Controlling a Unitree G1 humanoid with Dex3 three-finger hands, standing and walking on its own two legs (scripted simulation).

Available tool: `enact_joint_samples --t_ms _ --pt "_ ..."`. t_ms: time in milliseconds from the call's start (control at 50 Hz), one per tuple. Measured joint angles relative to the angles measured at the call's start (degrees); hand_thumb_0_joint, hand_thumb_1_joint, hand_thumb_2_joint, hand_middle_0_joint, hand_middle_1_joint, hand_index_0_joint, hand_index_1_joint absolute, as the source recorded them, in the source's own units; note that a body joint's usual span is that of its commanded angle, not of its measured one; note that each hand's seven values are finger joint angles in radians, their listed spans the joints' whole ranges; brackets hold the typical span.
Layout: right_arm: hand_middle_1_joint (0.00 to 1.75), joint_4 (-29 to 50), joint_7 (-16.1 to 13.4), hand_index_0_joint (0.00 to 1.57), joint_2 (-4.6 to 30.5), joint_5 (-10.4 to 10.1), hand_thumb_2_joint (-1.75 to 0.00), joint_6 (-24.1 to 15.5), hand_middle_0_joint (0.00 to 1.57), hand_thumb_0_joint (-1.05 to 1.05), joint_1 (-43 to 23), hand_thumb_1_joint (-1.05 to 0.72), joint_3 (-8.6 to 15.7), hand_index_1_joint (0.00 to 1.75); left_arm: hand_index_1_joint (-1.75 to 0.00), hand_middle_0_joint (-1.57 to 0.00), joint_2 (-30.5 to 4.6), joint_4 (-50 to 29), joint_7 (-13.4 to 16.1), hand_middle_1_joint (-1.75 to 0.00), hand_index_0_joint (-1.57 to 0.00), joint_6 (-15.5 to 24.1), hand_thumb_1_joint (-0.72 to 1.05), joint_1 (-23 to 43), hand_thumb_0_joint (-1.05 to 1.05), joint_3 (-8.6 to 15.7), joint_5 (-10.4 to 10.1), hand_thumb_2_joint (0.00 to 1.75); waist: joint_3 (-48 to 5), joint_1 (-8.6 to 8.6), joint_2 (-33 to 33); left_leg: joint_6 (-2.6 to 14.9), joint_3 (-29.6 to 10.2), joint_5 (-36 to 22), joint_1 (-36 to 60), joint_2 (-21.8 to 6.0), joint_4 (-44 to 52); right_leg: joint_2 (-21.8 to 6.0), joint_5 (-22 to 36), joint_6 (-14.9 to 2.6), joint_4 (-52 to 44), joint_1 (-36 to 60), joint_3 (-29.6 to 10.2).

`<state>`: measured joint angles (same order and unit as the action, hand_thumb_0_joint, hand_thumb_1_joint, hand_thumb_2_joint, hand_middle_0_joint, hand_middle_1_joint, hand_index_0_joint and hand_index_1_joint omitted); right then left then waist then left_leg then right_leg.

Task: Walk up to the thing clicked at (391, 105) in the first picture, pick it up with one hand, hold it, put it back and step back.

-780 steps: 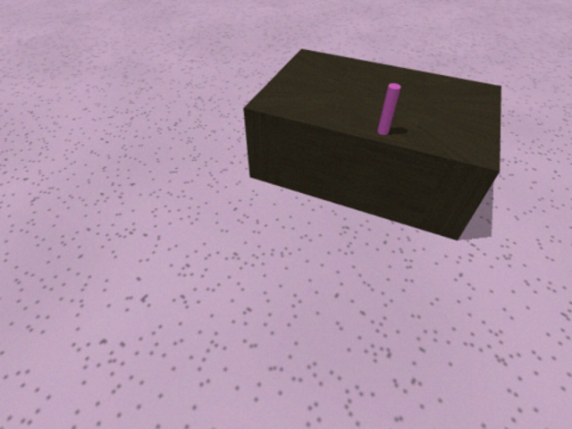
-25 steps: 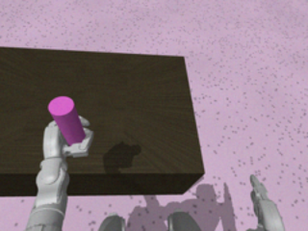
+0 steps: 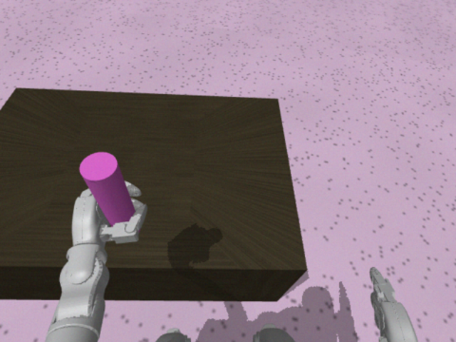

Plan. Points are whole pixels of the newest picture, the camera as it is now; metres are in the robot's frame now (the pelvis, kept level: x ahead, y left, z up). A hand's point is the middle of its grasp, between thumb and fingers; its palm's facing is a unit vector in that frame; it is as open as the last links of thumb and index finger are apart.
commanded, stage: hold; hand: left
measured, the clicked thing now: (116, 203) +0.34 +0.18 +0.07
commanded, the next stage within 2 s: none
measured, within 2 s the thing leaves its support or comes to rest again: neither
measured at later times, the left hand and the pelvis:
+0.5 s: hand (124, 210) +0.33 +0.17 +0.06, palm faces +0.13 -0.99 -0.02, open 6.2 cm; pelvis +0.01 +0.00 +0.01, yaw +0 degrees
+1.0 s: hand (120, 217) +0.32 +0.17 +0.06, palm faces +0.14 -0.99 -0.01, open 6.2 cm; pelvis +0.00 +0.00 +0.02, yaw +0 degrees
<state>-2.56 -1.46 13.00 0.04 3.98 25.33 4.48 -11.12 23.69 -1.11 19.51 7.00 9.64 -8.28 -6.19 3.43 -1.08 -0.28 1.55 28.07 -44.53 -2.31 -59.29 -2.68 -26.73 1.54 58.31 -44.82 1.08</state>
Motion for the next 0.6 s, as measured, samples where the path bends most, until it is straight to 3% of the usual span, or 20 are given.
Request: enact_joint_samples --t_ms 600 --pt "0.05 -3.82 -0.74 0.06 -0.37 -0.57 -0.04 -0.73 0.06 -0.01 -0.82 0.55 0.33 0.05 -1.13 -0.95 1.17 -6.97 1.19 -1.12 -1.0 -4.22 -0.01 -4.63 -0.04 -1.43 -0.49 1.2 0.46 -1.11 0.58 0.13 0.25 -1.23 6.38 0.18 4.69 -0.02 1.27 0.19 -4.7 6.35 -0.06"
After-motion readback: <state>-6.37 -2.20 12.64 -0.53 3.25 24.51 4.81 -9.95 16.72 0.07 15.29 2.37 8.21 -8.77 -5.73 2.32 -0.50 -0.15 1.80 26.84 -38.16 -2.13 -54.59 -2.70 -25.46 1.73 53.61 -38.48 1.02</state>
